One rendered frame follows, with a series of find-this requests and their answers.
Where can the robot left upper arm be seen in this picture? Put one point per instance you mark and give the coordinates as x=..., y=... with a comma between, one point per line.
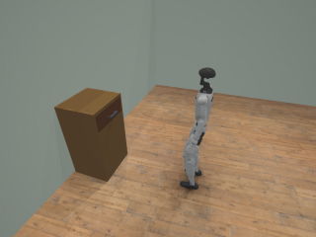
x=202, y=102

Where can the robot left forearm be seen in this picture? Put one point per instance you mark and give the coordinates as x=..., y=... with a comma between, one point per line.
x=198, y=132

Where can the drawer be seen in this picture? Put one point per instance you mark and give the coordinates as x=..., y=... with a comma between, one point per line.
x=102, y=119

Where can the cabinet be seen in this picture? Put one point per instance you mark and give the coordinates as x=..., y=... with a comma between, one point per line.
x=93, y=153

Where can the left robot shin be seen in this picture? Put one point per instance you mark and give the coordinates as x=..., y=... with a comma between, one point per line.
x=190, y=171

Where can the left robot hand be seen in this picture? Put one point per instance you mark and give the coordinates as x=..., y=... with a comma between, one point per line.
x=191, y=150

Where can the right robot thigh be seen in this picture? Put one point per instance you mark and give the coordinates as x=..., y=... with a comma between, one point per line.
x=192, y=132

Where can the handle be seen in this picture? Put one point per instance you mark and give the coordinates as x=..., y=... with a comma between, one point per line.
x=114, y=113

